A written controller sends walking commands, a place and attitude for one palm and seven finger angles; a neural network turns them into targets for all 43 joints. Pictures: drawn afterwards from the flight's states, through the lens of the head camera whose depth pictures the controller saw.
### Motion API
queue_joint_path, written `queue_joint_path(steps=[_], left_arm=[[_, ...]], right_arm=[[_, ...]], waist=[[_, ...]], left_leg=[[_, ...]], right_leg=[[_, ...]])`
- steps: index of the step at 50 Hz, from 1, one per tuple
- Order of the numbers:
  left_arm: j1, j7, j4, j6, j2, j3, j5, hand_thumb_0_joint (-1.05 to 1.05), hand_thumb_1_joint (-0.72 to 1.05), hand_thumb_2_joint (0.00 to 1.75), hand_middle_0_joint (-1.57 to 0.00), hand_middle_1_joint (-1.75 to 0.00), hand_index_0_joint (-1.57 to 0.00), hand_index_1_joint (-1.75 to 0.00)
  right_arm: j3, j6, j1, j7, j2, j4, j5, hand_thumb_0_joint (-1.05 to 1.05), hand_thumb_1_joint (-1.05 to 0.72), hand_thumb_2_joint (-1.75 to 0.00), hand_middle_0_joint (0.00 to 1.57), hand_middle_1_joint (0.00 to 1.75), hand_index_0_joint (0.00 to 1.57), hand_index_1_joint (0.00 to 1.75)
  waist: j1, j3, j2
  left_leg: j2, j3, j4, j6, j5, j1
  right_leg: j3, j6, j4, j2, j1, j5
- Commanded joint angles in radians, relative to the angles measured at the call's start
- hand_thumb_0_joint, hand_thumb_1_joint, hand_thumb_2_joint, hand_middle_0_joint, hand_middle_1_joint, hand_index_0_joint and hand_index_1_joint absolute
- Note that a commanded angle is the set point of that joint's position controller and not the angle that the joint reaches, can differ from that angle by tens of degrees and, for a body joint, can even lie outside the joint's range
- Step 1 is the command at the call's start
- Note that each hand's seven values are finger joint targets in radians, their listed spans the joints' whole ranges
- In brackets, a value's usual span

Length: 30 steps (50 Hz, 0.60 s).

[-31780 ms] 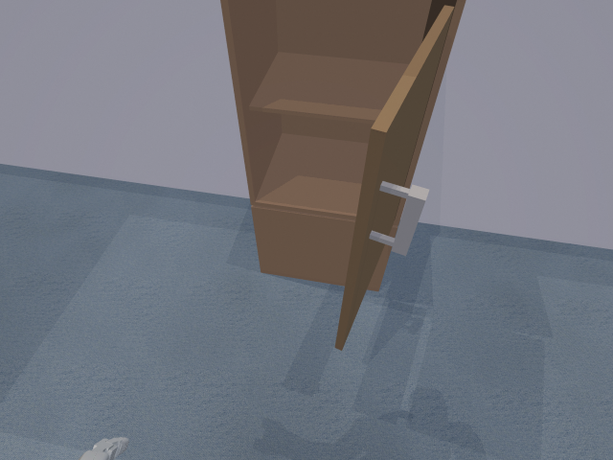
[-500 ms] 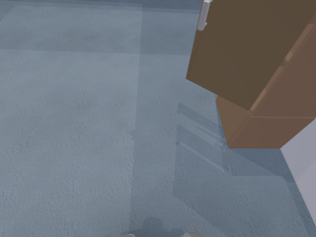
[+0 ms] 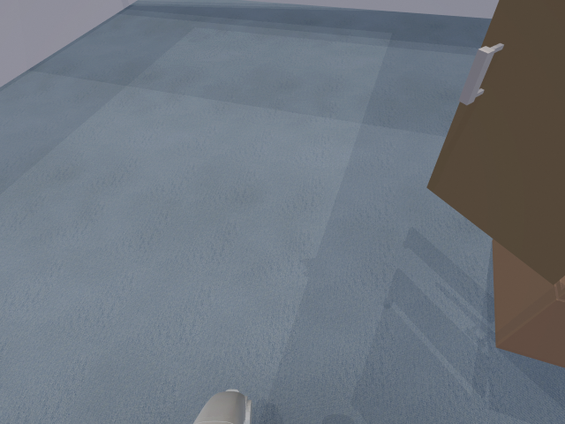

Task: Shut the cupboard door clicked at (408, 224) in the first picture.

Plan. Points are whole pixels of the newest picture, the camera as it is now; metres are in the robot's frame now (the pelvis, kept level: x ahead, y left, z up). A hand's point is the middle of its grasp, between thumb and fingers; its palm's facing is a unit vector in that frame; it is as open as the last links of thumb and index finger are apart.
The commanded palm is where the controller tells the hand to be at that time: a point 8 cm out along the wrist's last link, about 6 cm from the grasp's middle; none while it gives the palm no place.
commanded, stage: walk to a spot facing it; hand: left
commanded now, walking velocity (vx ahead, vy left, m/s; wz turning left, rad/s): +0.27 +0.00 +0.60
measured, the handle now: (482, 74) +0.81 -0.44 +0.05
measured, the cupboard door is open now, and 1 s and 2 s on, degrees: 52 52 52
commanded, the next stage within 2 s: turn to face it in 0.36 s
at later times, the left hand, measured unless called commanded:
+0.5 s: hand out of the picture +0.09 +0.26 -0.20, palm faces +0.37 -0.90 -0.21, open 7.4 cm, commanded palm none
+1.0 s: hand (163, 332) +0.31 +0.26 -0.18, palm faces +0.13 -0.97 -0.21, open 7.4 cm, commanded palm none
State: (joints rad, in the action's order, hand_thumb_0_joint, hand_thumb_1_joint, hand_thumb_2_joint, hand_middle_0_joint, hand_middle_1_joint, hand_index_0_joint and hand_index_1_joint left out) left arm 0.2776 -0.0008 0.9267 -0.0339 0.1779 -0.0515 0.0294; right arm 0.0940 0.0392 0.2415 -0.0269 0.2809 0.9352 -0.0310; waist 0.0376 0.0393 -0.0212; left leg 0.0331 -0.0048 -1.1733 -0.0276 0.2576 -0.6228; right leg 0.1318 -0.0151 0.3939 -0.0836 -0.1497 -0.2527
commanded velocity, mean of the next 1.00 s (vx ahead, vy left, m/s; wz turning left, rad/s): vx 0.10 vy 0.00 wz -0.08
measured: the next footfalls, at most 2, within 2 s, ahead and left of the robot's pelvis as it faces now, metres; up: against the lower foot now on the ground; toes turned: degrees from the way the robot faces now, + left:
left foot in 0.34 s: +0.20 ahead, +0.15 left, +0.00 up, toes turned +20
right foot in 0.82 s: +0.34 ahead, -0.03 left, +0.00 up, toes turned +8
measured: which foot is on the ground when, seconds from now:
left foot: up 0.00-0.32, down 0.34-0.84, up 0.86-1.00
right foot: down 0.00-0.32, up 0.34-0.80, down 0.82-1.00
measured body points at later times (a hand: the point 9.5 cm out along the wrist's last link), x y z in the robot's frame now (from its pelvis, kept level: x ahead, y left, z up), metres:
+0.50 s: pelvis +0.14 +0.07 -0.02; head +0.19 +0.10 +0.42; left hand +0.07 +0.31 -0.18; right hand +0.35 -0.12 -0.15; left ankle +0.16 +0.13 -0.75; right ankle +0.16 -0.10 -0.66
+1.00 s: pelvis +0.26 +0.07 -0.01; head +0.33 +0.08 +0.43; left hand +0.31 +0.31 -0.17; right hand +0.32 -0.17 -0.17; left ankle +0.21 +0.18 -0.68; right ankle +0.30 -0.03 -0.75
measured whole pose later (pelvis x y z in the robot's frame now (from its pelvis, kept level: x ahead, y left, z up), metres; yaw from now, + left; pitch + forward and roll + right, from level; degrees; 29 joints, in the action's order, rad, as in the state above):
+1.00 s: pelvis +0.26 +0.07 -0.01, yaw +6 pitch +1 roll +0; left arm 0.19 -0.02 0.92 0.03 0.16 -0.06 0.03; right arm 0.04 0.05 0.23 0.03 0.19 0.97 -0.01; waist 0.01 0.12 -0.01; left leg 0.04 -0.03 -1.06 -0.05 0.49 -0.44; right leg -0.02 -0.03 0.51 0.04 -0.31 -0.22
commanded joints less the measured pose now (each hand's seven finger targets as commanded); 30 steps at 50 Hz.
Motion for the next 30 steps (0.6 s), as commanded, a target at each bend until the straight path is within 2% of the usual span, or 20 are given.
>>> queue_joint_path(steps=[1,3,7,10,11,12,13,14,15,16,17,18,19,21,22,24,25,26,29,30], left_arm=[[0.136,-0.015,-0.009,-0.044,0.136,-0.028,-0.005,0.0,0.9,0.9,-0.2,-0.3,-0.2,-0.3],[0.18,-0.019,0.005,-0.046,0.132,-0.024,-0.001,0.0,0.9,0.9,-0.2,-0.3,-0.2,-0.3],[0.226,-0.025,0.026,-0.046,0.134,-0.022,0.004,0.0,0.9,0.9,-0.2,-0.3,-0.2,-0.3],[0.237,-0.025,0.032,-0.043,0.154,-0.025,0.005,0.0,0.9,0.9,-0.2,-0.3,-0.2,-0.3],[0.23,-0.025,0.036,-0.043,0.167,-0.027,0.005,0.0,0.9,0.9,-0.2,-0.3,-0.2,-0.3],[0.218,-0.022,0.028,-0.043,0.186,-0.032,0.003,0.0,0.9,0.9,-0.2,-0.3,-0.2,-0.3],[0.206,-0.021,0.023,-0.043,0.204,-0.037,0.001,0.0,0.9,0.9,-0.2,-0.3,-0.2,-0.3],[0.197,-0.019,0.02,-0.042,0.216,-0.039,-0.005,0.0,0.9,0.9,-0.2,-0.3,-0.2,-0.3],[0.178,-0.012,0.008,-0.043,0.214,-0.038,-0.013,0.0,0.9,0.9,-0.2,-0.3,-0.2,-0.3],[0.175,0.006,-0.033,-0.039,0.16,-0.026,-0.021,0.0,0.9,0.9,-0.2,-0.3,-0.2,-0.3],[0.058,0.002,-0.094,-0.027,0.168,-0.021,-0.019,0.0,0.9,0.9,-0.2,-0.3,-0.2,-0.3],[0.005,-0.005,-0.121,-0.02,0.171,-0.029,-0.018,0.0,0.9,0.9,-0.2,-0.3,-0.2,-0.3],[0.017,-0.011,-0.116,-0.02,0.136,-0.034,-0.009,0.0,0.9,0.9,-0.2,-0.3,-0.2,-0.3],[0.063,-0.003,-0.065,0.01,0.127,-0.037,0.001,0.0,0.9,0.9,-0.2,-0.3,-0.2,-0.3],[0.084,0.002,-0.056,0.021,0.11,-0.039,0.006,0.0,0.9,0.9,-0.2,-0.3,-0.2,-0.3],[0.101,0.001,-0.04,0.033,0.089,-0.033,0.004,0.0,0.9,0.9,-0.2,-0.3,-0.2,-0.3],[0.114,-0.001,-0.031,0.037,0.076,-0.028,0.002,0.0,0.9,0.9,-0.2,-0.3,-0.2,-0.3],[0.12,-0.002,-0.024,0.039,0.073,-0.024,0.002,0.0,0.9,0.9,-0.2,-0.3,-0.2,-0.3],[0.051,-0.009,-0.017,0.049,0.056,-0.007,-0.003,0.0,0.9,0.9,-0.2,-0.3,-0.2,-0.3],[0.021,-0.01,-0.019,0.051,0.051,-0.002,-0.005,0.0,0.9,0.9,-0.2,-0.3,-0.2,-0.3]], right_arm=[[-0.022,-0.019,-0.103,-0.021,-0.016,-0.092,0.003,0.0,-0.9,-0.9,0.2,0.3,0.2,0.3],[-0.03,-0.015,-0.149,-0.023,-0.024,-0.104,0.003,0.0,-0.9,-0.9,0.2,0.3,0.2,0.3],[-0.043,-0.016,-0.256,-0.032,-0.031,-0.141,0.004,0.0,-0.9,-0.9,0.2,0.3,0.2,0.3],[-0.05,-0.022,-0.304,-0.037,-0.03,-0.162,0.003,0.0,-0.9,-0.9,0.2,0.3,0.2,0.3],[-0.048,-0.027,-0.287,-0.036,-0.02,-0.163,0.003,0.0,-0.9,-0.9,0.2,0.3,0.2,0.3],[-0.048,-0.031,-0.248,-0.032,-0.016,-0.158,0.003,0.0,-0.9,-0.9,0.2,0.3,0.2,0.3],[-0.043,-0.037,-0.187,-0.027,-0.002,-0.147,0.002,0.0,-0.9,-0.9,0.2,0.3,0.2,0.3],[-0.034,-0.041,-0.088,-0.021,0.03,-0.123,-0.004,0.0,-0.9,-0.9,0.2,0.3,0.2,0.3],[-0.015,-0.047,0.057,-0.012,0.092,-0.093,-0.008,0.0,-0.9,-0.9,0.2,0.3,0.2,0.3],[0.018,-0.054,0.175,-0.001,0.243,-0.075,-0.014,0.0,-0.9,-0.9,0.2,0.3,0.2,0.3],[0.025,-0.05,0.235,0.015,0.289,-0.062,0.013,0.0,-0.9,-0.9,0.2,0.3,0.2,0.3],[0.021,-0.047,0.195,0.025,0.269,-0.059,0.018,0.0,-0.9,-0.9,0.2,0.3,0.2,0.3],[0.002,-0.062,0.121,0.029,0.216,-0.088,0.01,0.0,-0.9,-0.9,0.2,0.3,0.2,0.3],[-0.026,-0.072,-0.039,0.035,0.125,-0.128,0.01,0.0,-0.9,-0.9,0.2,0.3,0.2,0.3],[-0.032,-0.078,-0.057,0.038,0.107,-0.123,0.008,0.0,-0.9,-0.9,0.2,0.3,0.2,0.3],[-0.042,-0.086,-0.04,0.046,0.082,-0.105,0.009,0.0,-0.9,-0.9,0.2,0.3,0.2,0.3],[-0.045,-0.086,-0.032,0.05,0.069,-0.096,0.01,0.0,-0.9,-0.9,0.2,0.3,0.2,0.3],[-0.05,-0.088,-0.02,0.054,0.054,-0.078,0.012,0.0,-0.9,-0.9,0.2,0.3,0.2,0.3],[-0.058,-0.084,0.018,0.062,0.016,-0.034,0.012,0.0,-0.9,-0.9,0.2,0.3,0.2,0.3],[-0.06,-0.083,0.033,0.062,0.009,-0.019,0.011,0.0,-0.9,-0.9,0.2,0.3,0.2,0.3]], waist=[[-0.054,0.02,0.182],[-0.064,0.022,0.176],[-0.081,0.06,0.184],[-0.085,0.065,0.183],[-0.071,0.05,0.18],[-0.054,0.024,0.189],[-0.027,-0.022,0.182],[0.024,-0.088,0.154],[0.104,-0.189,0.088],[0.137,-0.303,-0.213],[0.161,-0.337,-0.131],[0.121,-0.227,0.013],[0.081,-0.164,0.028],[-0.002,-0.047,-0.053],[-0.021,-0.031,-0.062],[-0.04,-0.05,-0.043],[-0.049,-0.071,-0.038],[-0.054,-0.087,-0.072],[-0.052,-0.056,-0.055],[-0.048,-0.033,-0.073]], left_leg=[[0.024,-0.035,0.035,-0.002,-0.051,-0.159],[0.029,-0.051,0.079,0.005,-0.038,-0.161],[0.034,-0.085,0.238,0.026,-0.025,-0.151],[0.017,-0.122,0.384,0.051,0.012,-0.069],[0.003,-0.135,0.432,0.065,0.042,-0.002],[-0.033,-0.168,0.461,0.082,0.071,0.081],[-0.065,-0.189,0.498,0.101,0.088,0.194],[-0.095,-0.197,0.576,0.113,0.04,0.366],[-0.03,-0.113,0.659,0.144,-0.069,0.666],[0.302,0.364,0.656,0.278,-0.311,0.948],[0.406,0.535,0.748,0.359,-0.536,0.998],[0.426,0.454,0.771,0.36,-0.537,0.872],[0.371,0.377,0.798,0.312,-0.399,0.691],[0.253,0.259,0.874,0.229,-0.19,0.42],[0.219,0.233,0.887,0.216,-0.204,0.388],[0.201,0.199,0.891,0.215,-0.31,0.397],[0.194,0.173,0.892,0.214,-0.319,0.412],[0.179,0.154,0.892,0.207,-0.343,0.433],[0.167,0.09,0.894,0.179,-0.42,0.431],[0.16,0.066,0.892,0.167,-0.455,0.426]], right_leg=[[-0.037,-0.032,-0.148,-0.205,0.179,0.407],[-0.009,-0.033,-0.125,-0.223,0.218,0.528],[0.028,-0.052,-0.11,-0.254,0.261,0.583],[0.058,-0.059,-0.078,-0.281,0.265,0.639],[0.062,-0.06,-0.033,-0.292,0.258,0.714],[0.09,-0.058,0.021,-0.296,0.248,0.821],[0.114,-0.051,0.108,-0.293,0.227,0.902],[0.159,-0.025,0.265,-0.264,0.172,0.873],[0.165,0.009,0.509,-0.247,-0.026,0.648],[0.131,0.075,0.868,-0.065,-0.404,-0.195],[-0.022,0.071,1.015,-0.02,-0.562,-0.345],[-0.091,0.065,1.051,-0.062,-0.579,-0.279],[-0.099,0.068,1.016,-0.071,-0.549,-0.239],[-0.141,0.079,0.892,-0.104,-0.441,-0.133],[-0.135,0.085,0.855,-0.087,-0.423,-0.099],[-0.131,0.088,0.796,-0.063,-0.411,-0.053],[-0.128,0.088,0.759,-0.056,-0.398,-0.036],[-0.127,0.087,0.718,-0.047,-0.39,-0.012],[-0.14,0.077,0.573,-0.021,-0.353,0.056],[-0.135,0.072,0.522,-0.008,-0.335,0.074]])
